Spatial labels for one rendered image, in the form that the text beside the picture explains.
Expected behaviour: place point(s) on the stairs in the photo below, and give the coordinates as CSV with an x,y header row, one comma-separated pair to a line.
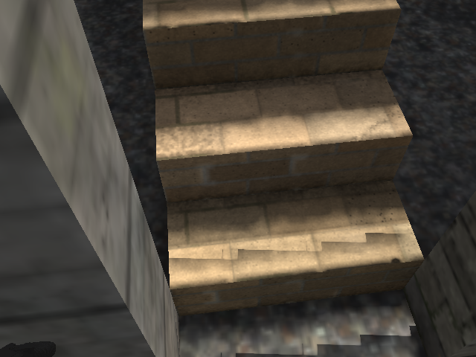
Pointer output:
x,y
277,140

